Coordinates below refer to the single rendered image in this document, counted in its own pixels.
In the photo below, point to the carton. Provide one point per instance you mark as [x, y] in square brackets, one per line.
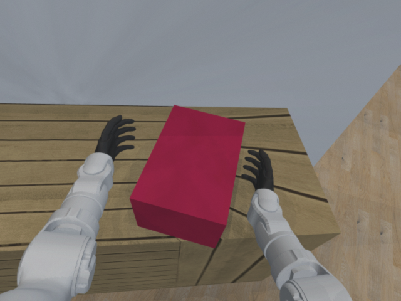
[185, 188]

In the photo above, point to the right robot forearm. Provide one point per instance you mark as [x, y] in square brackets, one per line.
[280, 246]

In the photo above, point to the pedestal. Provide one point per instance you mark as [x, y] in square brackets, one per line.
[43, 145]

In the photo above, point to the right robot hand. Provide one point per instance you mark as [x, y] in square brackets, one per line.
[264, 174]

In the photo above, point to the robot left upper arm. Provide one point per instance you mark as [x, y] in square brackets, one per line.
[58, 267]

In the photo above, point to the robot right upper arm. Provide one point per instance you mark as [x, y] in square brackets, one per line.
[315, 288]

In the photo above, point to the left robot hand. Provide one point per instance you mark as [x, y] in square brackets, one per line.
[109, 140]

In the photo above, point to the left robot forearm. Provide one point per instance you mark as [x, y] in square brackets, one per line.
[83, 206]

